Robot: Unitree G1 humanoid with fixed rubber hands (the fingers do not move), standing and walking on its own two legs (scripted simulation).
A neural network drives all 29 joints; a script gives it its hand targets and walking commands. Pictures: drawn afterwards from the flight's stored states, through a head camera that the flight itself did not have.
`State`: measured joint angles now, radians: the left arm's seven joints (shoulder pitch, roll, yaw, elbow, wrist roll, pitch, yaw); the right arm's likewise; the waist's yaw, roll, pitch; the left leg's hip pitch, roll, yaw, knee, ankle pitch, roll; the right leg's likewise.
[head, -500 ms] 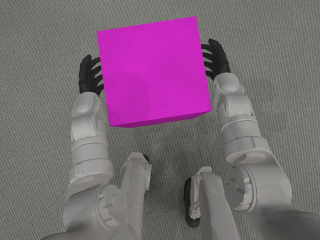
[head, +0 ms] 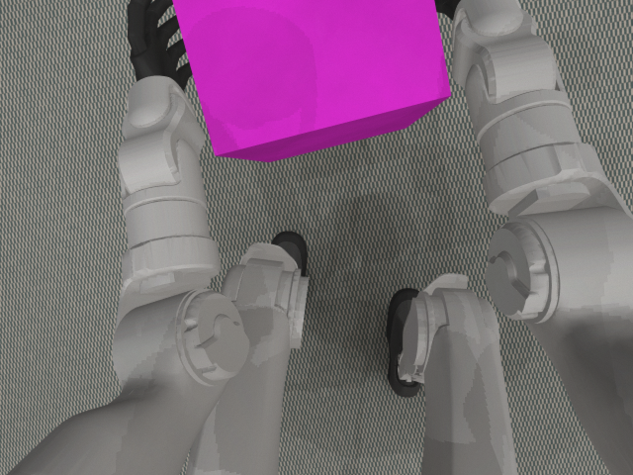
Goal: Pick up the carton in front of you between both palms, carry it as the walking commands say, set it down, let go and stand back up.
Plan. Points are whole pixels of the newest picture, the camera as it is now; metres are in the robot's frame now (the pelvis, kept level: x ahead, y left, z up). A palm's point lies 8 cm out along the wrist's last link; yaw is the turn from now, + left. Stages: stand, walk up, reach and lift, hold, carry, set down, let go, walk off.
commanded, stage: set down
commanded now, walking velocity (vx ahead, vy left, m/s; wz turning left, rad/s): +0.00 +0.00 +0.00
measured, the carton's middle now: (313, 51) +0.53 +0.12 -0.22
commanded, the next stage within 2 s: none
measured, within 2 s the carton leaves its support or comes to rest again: rests again in 1.26 s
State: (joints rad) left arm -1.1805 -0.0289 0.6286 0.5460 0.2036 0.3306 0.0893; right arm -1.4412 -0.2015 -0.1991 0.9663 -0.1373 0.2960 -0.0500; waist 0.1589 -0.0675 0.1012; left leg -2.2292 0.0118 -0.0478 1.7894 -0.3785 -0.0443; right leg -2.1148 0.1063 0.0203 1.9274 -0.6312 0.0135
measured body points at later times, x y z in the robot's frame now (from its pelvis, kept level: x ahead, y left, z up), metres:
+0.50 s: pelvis +0.01 -0.01 -0.05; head +0.39 +0.01 +0.18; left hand +0.50 +0.28 -0.22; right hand +0.61 -0.01 -0.25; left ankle +0.14 +0.14 -0.42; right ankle +0.07 -0.11 -0.42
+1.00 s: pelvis +0.00 -0.01 -0.06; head +0.39 -0.01 +0.16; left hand +0.50 +0.28 -0.23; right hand +0.60 -0.01 -0.26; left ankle +0.14 +0.14 -0.42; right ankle +0.07 -0.11 -0.42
